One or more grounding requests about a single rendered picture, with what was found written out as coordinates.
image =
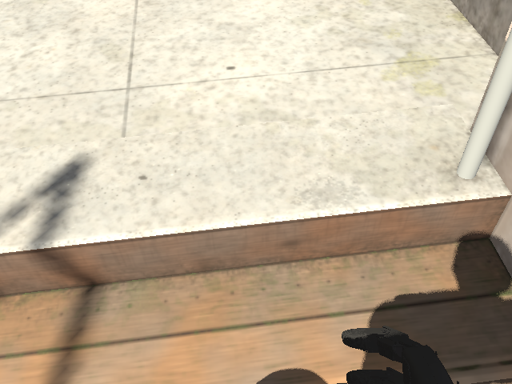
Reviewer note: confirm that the robot right hand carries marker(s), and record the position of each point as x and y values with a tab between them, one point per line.
420	364

